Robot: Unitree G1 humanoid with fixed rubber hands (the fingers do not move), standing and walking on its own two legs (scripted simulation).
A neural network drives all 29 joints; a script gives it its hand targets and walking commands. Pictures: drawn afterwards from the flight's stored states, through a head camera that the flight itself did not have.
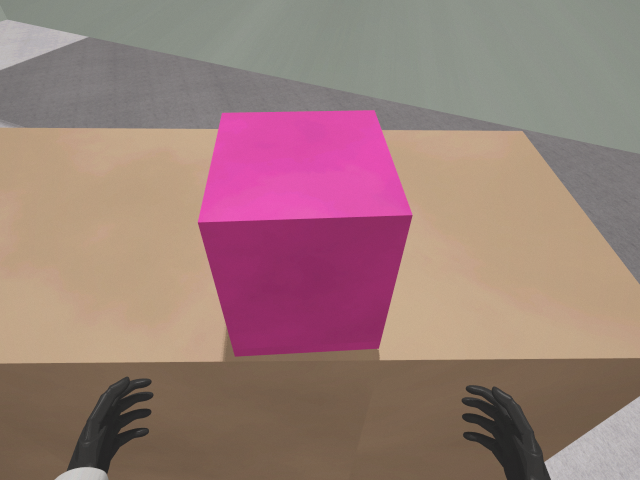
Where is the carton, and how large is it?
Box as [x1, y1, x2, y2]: [198, 110, 412, 356]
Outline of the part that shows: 374,110 222,113 199,214 198,224 235,356 378,348 412,215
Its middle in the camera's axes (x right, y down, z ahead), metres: -0.02 -0.01 +0.52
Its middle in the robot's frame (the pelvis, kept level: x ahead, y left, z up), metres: +0.40 +0.07 +0.11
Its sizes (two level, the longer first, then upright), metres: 0.210 0.200 0.250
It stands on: a pedestal, 0.77 m high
